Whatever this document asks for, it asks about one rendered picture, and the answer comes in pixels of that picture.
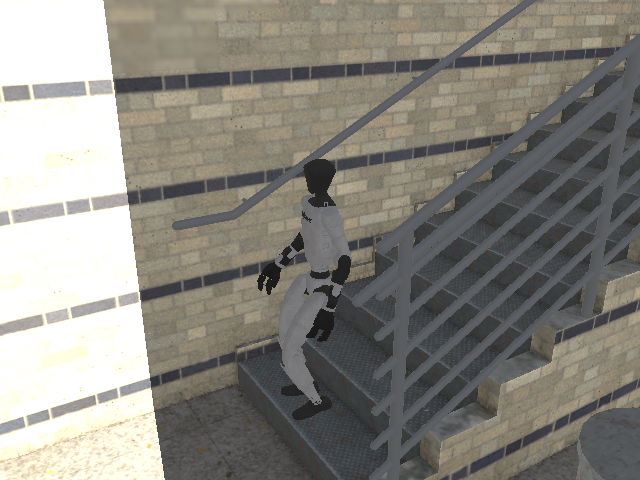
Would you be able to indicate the robot left upper arm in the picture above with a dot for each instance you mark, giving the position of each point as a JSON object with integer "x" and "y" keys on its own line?
{"x": 333, "y": 224}

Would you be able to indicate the robot left hand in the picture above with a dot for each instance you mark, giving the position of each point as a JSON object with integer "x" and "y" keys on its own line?
{"x": 323, "y": 321}

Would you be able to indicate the robot right forearm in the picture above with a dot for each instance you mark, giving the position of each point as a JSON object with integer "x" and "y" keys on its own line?
{"x": 290, "y": 252}

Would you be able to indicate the robot left forearm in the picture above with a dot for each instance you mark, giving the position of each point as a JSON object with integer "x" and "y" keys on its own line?
{"x": 339, "y": 276}

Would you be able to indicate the robot torso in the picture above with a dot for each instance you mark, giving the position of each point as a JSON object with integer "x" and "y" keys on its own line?
{"x": 318, "y": 247}

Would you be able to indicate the robot right hand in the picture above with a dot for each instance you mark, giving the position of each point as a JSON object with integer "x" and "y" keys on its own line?
{"x": 273, "y": 272}

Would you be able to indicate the robot right upper arm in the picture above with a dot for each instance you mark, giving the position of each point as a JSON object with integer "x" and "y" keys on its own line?
{"x": 304, "y": 198}

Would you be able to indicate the robot right thigh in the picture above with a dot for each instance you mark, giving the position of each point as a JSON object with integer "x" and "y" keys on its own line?
{"x": 293, "y": 300}

